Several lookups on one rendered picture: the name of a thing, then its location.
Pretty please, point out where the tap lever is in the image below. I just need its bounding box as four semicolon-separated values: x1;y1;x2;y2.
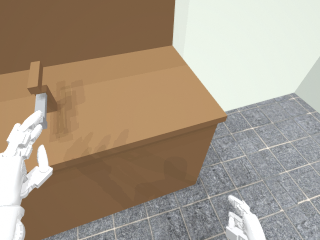
34;93;48;130

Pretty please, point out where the left robot forearm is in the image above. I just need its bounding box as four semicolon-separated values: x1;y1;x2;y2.
0;205;26;240

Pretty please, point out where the left robot hand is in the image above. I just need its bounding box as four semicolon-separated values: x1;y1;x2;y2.
0;110;53;207

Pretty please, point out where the counter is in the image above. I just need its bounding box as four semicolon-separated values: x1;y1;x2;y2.
0;0;227;240

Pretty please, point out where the right robot hand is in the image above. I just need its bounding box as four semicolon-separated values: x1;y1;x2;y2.
226;195;266;240

